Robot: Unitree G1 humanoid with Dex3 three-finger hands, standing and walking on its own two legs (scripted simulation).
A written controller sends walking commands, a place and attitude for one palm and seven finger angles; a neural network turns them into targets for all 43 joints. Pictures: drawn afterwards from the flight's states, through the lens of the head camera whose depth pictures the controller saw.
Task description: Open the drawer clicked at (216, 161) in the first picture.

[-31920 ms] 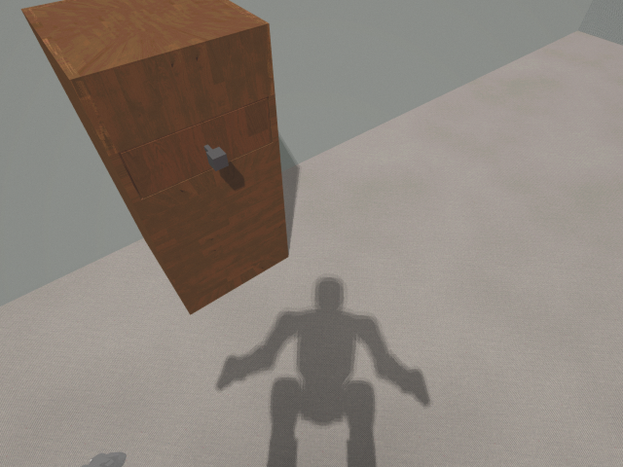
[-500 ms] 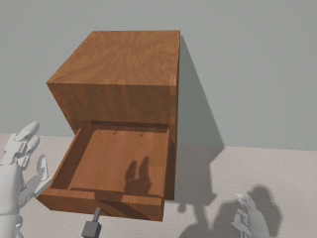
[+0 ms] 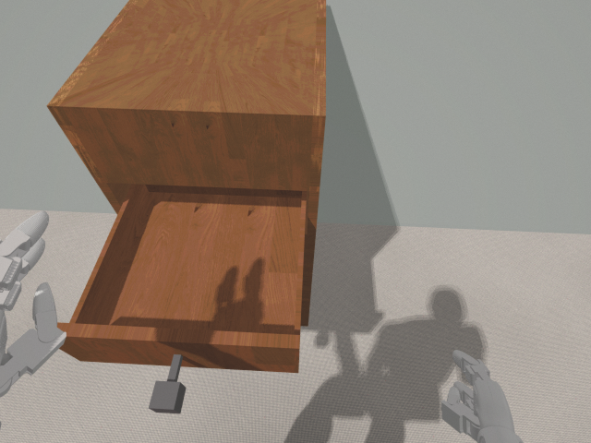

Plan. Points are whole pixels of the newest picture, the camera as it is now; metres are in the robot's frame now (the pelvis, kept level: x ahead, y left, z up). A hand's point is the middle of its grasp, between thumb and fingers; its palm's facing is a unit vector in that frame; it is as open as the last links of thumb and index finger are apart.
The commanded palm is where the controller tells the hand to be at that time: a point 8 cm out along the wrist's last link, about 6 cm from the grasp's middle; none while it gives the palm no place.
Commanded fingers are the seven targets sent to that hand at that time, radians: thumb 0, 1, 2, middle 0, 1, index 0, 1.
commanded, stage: step back with the hand held close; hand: left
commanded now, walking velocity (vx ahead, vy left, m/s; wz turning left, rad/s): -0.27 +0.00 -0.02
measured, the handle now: (171, 383) +0.21 +0.21 -0.12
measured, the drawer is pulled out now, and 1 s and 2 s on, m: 0.30 0.30 0.30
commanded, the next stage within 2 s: stop stepping back and stand still in 0.94 s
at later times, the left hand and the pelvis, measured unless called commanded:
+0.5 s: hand out of the picture +0.14 +0.26 +0.15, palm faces +0.36 -0.83 -0.43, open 7.4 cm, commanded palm +0.07 +0.30 +0.18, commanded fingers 0.00 0.90 0.90 -0.20 -0.30 -0.20 -0.30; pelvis -0.06 +0.02 -0.01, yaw +0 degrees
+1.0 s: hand out of the picture +0.04 +0.20 +0.16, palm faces +0.25 -0.80 -0.54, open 7.4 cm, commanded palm -0.02 +0.24 +0.18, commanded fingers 0.00 0.90 0.90 -0.20 -0.30 -0.20 -0.30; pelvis -0.16 -0.03 +0.00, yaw -2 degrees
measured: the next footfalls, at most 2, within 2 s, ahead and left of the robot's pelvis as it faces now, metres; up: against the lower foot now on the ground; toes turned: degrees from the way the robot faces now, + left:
right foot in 0.78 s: -0.22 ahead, -0.16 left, +0.00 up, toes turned +5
left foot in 1.08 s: -0.15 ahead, +0.07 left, +0.00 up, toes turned +2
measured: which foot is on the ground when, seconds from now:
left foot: down 0.00-0.84, up 0.86-1.00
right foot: down 0.00-0.46, up 0.48-0.76, down 0.78-1.00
